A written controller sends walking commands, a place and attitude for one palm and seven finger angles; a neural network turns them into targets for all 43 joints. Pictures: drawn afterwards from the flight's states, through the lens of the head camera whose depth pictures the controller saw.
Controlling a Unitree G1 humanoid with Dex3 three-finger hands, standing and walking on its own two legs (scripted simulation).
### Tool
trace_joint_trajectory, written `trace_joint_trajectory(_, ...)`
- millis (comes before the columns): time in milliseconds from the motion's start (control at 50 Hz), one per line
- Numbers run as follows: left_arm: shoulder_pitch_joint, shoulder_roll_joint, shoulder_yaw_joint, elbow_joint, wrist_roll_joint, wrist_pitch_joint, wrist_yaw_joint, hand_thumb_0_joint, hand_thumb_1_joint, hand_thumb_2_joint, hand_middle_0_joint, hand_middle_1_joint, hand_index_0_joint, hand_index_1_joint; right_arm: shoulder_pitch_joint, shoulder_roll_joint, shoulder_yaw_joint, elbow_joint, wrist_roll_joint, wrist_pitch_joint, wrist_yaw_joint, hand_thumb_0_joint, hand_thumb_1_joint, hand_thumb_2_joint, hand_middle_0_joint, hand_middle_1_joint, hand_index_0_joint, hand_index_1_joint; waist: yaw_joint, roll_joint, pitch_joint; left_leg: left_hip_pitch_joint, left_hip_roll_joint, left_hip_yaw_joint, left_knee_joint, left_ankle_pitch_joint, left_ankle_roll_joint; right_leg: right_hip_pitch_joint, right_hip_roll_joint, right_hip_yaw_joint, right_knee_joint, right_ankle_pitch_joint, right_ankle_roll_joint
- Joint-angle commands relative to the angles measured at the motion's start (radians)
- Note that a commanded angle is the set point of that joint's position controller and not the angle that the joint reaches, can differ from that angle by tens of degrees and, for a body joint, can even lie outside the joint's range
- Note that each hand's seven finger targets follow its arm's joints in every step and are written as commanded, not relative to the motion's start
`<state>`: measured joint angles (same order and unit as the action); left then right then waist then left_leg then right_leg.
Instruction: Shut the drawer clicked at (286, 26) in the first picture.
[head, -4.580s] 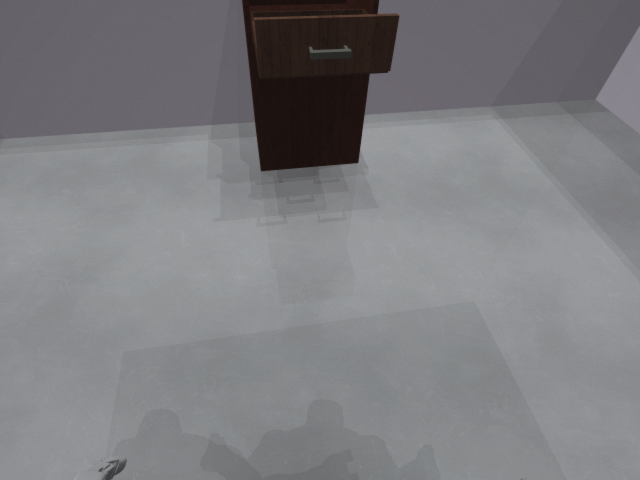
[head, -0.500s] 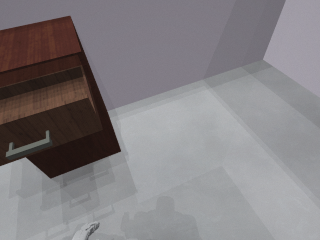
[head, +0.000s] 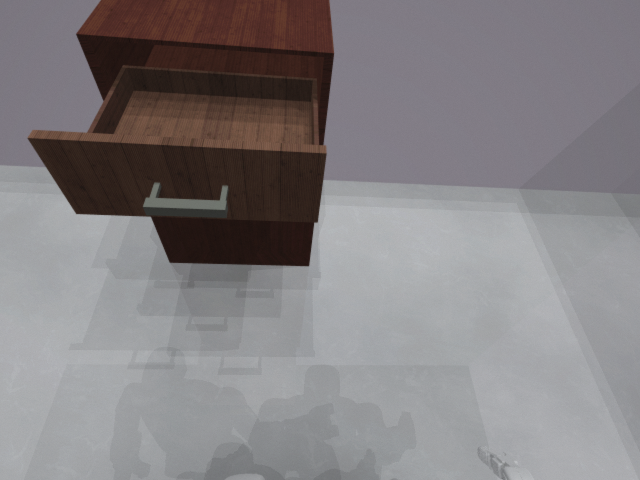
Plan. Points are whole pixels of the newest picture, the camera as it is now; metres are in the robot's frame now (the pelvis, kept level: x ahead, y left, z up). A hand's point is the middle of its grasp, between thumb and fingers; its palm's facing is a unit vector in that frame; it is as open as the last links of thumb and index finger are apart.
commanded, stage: turn to face it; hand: left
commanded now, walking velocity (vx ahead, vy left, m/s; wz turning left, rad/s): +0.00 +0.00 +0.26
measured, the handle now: (188, 198) +0.52 +0.28 -0.04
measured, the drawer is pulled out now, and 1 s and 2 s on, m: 0.30 0.30 0.30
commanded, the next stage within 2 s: take the last steps up to it in 0.12 s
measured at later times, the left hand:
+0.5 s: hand out of the picture +0.06 +0.17 -0.14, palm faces +0.13 -0.97 -0.22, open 7.4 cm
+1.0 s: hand out of the picture -0.01 +0.21 -0.17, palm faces +0.25 -0.96 -0.12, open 7.4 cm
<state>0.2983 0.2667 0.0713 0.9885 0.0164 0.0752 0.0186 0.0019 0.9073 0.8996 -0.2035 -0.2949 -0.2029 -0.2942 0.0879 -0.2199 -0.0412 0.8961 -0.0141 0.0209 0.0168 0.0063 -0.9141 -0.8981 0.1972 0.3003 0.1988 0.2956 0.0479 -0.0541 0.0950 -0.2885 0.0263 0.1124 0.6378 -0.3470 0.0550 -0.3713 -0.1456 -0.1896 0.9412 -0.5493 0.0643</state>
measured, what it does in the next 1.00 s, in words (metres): walks ahead: right foot, then left foot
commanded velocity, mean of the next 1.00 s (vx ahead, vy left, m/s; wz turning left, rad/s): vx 0.23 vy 0.01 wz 0.09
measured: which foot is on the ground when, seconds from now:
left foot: down 0.00-0.44, up 0.46-0.88, down 0.90-1.00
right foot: up 0.00-0.42, down 0.44-0.92, up 0.94-1.00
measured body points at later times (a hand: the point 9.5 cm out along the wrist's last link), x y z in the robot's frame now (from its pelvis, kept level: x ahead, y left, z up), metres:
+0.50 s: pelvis +0.01 -0.02 +0.01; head +0.00 -0.04 +0.46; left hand +0.06 +0.22 -0.12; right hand +0.02 -0.26 -0.16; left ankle +0.00 +0.08 -0.70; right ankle +0.00 -0.12 -0.73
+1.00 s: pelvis +0.12 +0.08 +0.00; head +0.14 +0.11 +0.45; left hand -0.02 +0.26 -0.16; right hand +0.25 -0.13 -0.13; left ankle +0.15 +0.17 -0.73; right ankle +0.03 -0.09 -0.66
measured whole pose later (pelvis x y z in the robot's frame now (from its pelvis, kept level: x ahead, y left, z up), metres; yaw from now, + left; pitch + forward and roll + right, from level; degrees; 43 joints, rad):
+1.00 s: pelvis +0.12 +0.08 +0.00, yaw +8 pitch -1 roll -1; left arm 0.46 0.14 0.04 1.17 0.02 0.00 0.01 0.00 0.91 0.90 -0.20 -0.30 -0.20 -0.29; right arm 0.15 -0.14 -0.04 1.01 -0.02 -0.07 0.01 0.01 -0.91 -0.90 0.20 0.30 0.20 0.30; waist 0.05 -0.05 0.08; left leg -0.33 0.04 0.15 0.62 -0.28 0.06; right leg -0.25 -0.09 -0.04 1.04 -0.49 -0.01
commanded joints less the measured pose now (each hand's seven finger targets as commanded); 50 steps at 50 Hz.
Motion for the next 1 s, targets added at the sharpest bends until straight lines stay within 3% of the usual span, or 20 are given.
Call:
trace_joint_trajectory(0,-0.051,0.069,0.008,-0.088,-0.001,-0.038,-0.001,0.000,0.900,0.900,-0.200,-0.300,-0.200,-0.300,0.063,-0.191,-0.037,-0.030,0.000,-0.008,-0.039,0.000,-0.900,-0.900,0.200,0.300,0.200,0.300,-0.054,0.232,-0.134,0.207,0.266,-0.239,-0.266,0.762,0.120,-0.178,0.013,0.162,0.230,0.102,0.019)
trace_joint_trajectory(60,-0.010,0.059,0.006,-0.062,-0.001,-0.034,-0.002,0.000,0.900,0.900,-0.200,-0.300,-0.200,-0.300,0.073,-0.169,-0.030,-0.025,0.004,-0.018,-0.037,0.000,-0.900,-0.900,0.200,0.300,0.200,0.300,-0.038,0.194,-0.134,0.201,0.210,-0.194,-0.295,0.717,0.094,-0.147,0.034,0.156,0.212,0.188,0.031)
trace_joint_trajectory(200,-0.091,0.032,-0.002,-0.083,-0.003,-0.032,0.009,0.000,0.900,0.900,-0.200,-0.300,-0.200,-0.300,0.146,-0.147,-0.036,0.012,-0.004,-0.013,-0.039,0.000,-0.900,-0.900,0.200,0.300,0.200,0.300,-0.068,0.185,-0.104,0.212,0.227,-0.275,-0.320,0.609,0.131,-0.101,0.055,0.161,0.002,0.139,0.031)
trace_joint_trajectory(320,-0.110,-0.004,-0.012,-0.084,0.005,-0.060,-0.009,0.000,0.900,0.900,-0.200,-0.300,-0.200,-0.300,0.188,-0.134,-0.042,0.049,-0.015,-0.020,-0.035,0.000,-0.900,-0.900,0.200,0.300,0.200,0.300,-0.078,0.203,-0.089,0.123,0.212,-0.379,-0.370,0.070,0.133,0.042,0.109,0.128,-0.257,0.095,-0.012)
trace_joint_trajectory(360,-0.035,-0.009,-0.013,-0.055,0.006,-0.073,-0.013,0.000,0.900,0.900,-0.200,-0.300,-0.200,-0.300,0.172,-0.124,-0.039,0.058,-0.010,-0.022,-0.033,0.000,-0.900,-0.900,0.200,0.300,0.200,0.300,-0.035,0.169,-0.084,0.015,0.173,-0.363,-0.334,-0.086,0.100,0.205,0.124,0.109,-0.430,0.196,-0.023)
trace_joint_trajectory(380,0.023,0.003,-0.008,-0.032,0.010,-0.084,-0.010,0.000,0.900,0.900,-0.200,-0.300,-0.200,-0.300,0.164,-0.099,-0.036,0.061,-0.004,-0.025,-0.032,0.000,-0.900,-0.900,0.200,0.300,0.200,0.300,-0.005,0.104,-0.084,-0.088,0.122,-0.320,-0.254,-0.150,0.062,0.346,0.103,0.130,-0.556,0.242,-0.032)
trace_joint_trajectory(400,0.080,0.069,0.004,-0.014,0.020,-0.096,-0.002,0.000,0.900,0.900,-0.200,-0.300,-0.200,-0.300,0.172,-0.039,-0.025,0.056,0.006,-0.030,-0.027,0.000,-0.900,-0.900,0.200,0.300,0.200,0.300,0.021,-0.086,-0.090,-0.273,0.021,-0.208,-0.038,-0.182,0.006,0.496,-0.059,0.326,-0.679,0.089,-0.081)
trace_joint_trajectory(420,0.148,0.145,0.020,-0.009,0.020,-0.097,0.005,0.000,0.900,0.900,-0.200,-0.300,-0.200,-0.300,0.110,-0.018,-0.017,0.009,0.001,-0.034,-0.022,0.000,-0.900,-0.900,0.200,0.300,0.200,0.300,0.063,-0.291,-0.015,-0.432,-0.056,-0.085,0.188,-0.249,-0.041,0.462,-0.286,0.628,-0.819,-0.064,-0.180)
trace_joint_trajectory(440,0.146,0.131,0.012,-0.012,0.008,-0.097,0.009,0.000,0.900,0.900,-0.200,-0.300,-0.200,-0.300,0.074,-0.081,-0.035,0.003,-0.016,-0.028,-0.013,0.000,-0.900,-0.900,0.200,0.300,0.200,0.300,0.052,-0.127,0.040,-0.428,-0.004,-0.150,0.308,-0.189,-0.037,0.319,-0.321,0.631,-0.868,-0.167,-0.219)
trace_joint_trajectory(460,0.079,0.102,0.010,-0.017,0.005,-0.111,0.011,0.000,0.900,0.900,-0.200,-0.300,-0.200,-0.300,0.113,-0.081,-0.043,0.028,-0.019,-0.024,-0.003,0.000,-0.900,-0.900,0.200,0.300,0.200,0.300,0.006,-0.130,0.060,-0.406,0.020,-0.161,0.362,-0.087,-0.037,0.256,-0.270,0.573,-0.876,-0.165,-0.201)
trace_joint_trajectory(500,0.038,0.037,-0.007,-0.013,0.002,-0.125,0.008,0.000,0.900,0.900,-0.200,-0.300,-0.200,-0.300,0.170,-0.060,-0.046,0.079,-0.018,-0.018,0.004,0.000,-0.900,-0.900,0.200,0.300,0.200,0.300,-0.039,-0.097,0.095,-0.359,0.046,-0.144,0.422,0.033,-0.049,0.209,-0.195,0.429,-0.859,-0.001,-0.169)
trace_joint_trajectory(540,0.057,0.003,-0.017,-0.004,0.000,-0.139,0.006,0.000,0.900,0.900,-0.200,-0.300,-0.200,-0.300,0.204,-0.026,-0.039,0.103,-0.016,-0.017,0.008,0.000,-0.900,-0.900,0.200,0.300,0.200,0.300,-0.051,-0.069,0.096,-0.344,0.053,-0.119,0.434,0.111,-0.066,0.206,-0.147,0.297,-0.836,0.180,-0.154)
trace_joint_trajectory(700,0.204,0.011,-0.020,0.086,0.008,-0.159,0.005,0.000,0.900,0.900,-0.200,-0.300,-0.200,-0.300,0.078,0.000,-0.030,0.070,-0.007,-0.026,0.018,0.000,-0.900,-0.900,0.200,0.300,0.200,0.300,-0.008,-0.084,0.064,-0.379,0.074,-0.054,0.248,0.152,-0.078,0.343,-0.145,0.210,-0.795,0.456,-0.187)
trace_joint_trajectory(800,0.213,0.034,-0.012,0.115,0.017,-0.146,0.009,0.000,0.900,0.900,-0.200,-0.300,-0.200,-0.300,0.027,0.021,-0.017,0.055,-0.002,-0.049,0.023,0.000,-0.900,-0.900,0.200,0.300,0.200,0.300,-0.002,-0.127,0.057,-0.181,0.041,-0.004,0.033,0.076,-0.039,0.289,-0.155,0.182,-0.711,0.536,-0.185)
trace_joint_trajectory(840,0.187,0.036,-0.008,0.118,0.011,-0.140,0.007,0.000,0.900,0.900,-0.200,-0.300,-0.200,-0.300,0.145,0.002,-0.021,0.093,-0.007,-0.061,0.011,0.000,-0.900,-0.900,0.200,0.300,0.200,0.300,-0.063,-0.094,0.003,0.039,-0.010,0.032,-0.087,0.115,-0.023,0.227,-0.110,0.136,-0.568,0.610,-0.161)
trace_joint_trajectory(860,0.183,0.021,-0.011,0.120,0.006,-0.138,0.005,0.000,0.900,0.900,-0.200,-0.300,-0.200,-0.300,0.282,-0.037,-0.031,0.137,-0.010,-0.070,0.001,0.000,-0.900,-0.900,0.200,0.300,0.200,0.300,-0.118,-0.005,-0.081,0.221,-0.010,0.015,-0.156,0.149,-0.015,0.189,-0.063,0.095,-0.375,0.632,-0.139)
trace_joint_trajectory(880,0.228,-0.031,-0.017,0.113,-0.004,-0.136,0.000,0.000,0.900,0.900,-0.200,-0.300,-0.200,-0.300,0.411,-0.144,-0.055,0.165,-0.021,-0.081,-0.014,0.000,-0.900,-0.900,0.200,0.300,0.200,0.300,-0.154,0.206,-0.210,0.449,0.208,-0.236,-0.197,0.182,0.041,0.015,0.033,0.034,-0.111,0.361,-0.092)
trace_joint_trajectory(900,0.221,-0.076,-0.031,0.078,-0.005,-0.131,-0.001,0.000,0.900,0.900,-0.200,-0.300,-0.200,-0.300,0.500,-0.234,-0.072,0.179,-0.010,-0.079,-0.026,0.000,-0.900,-0.900,0.200,0.300,0.200,0.300,-0.167,0.386,-0.275,0.541,0.403,-0.523,-0.310,0.264,0.117,-0.166,0.125,0.065,0.163,-0.052,-0.065)
trace_joint_trajectory(920,0.161,-0.044,-0.021,0.065,-0.003,-0.128,0.006,0.000,0.900,0.900,-0.200,-0.300,-0.200,-0.300,0.479,-0.224,-0.066,0.177,-0.005,-0.068,-0.034,0.000,-0.900,-0.900,0.200,0.300,0.200,0.300,-0.165,0.261,-0.239,0.484,0.434,-0.533,-0.349,0.277,0.146,-0.216,0.091,0.165,0.273,-0.042,-0.093)
trace_joint_trajectory(980,0.096,-0.067,-0.010,0.094,0.006,-0.118,-0.008,0.000,0.900,0.900,-0.200,-0.300,-0.200,-0.300,0.261,-0.057,-0.022,0.134,-0.005,-0.089,-0.040,0.000,-0.900,-0.900,0.200,0.300,0.200,0.300,-0.079,0.157,-0.039,0.165,0.306,-0.265,-0.401,0.348,0.085,-0.183,0.012,0.194,0.308,0.204,-0.085)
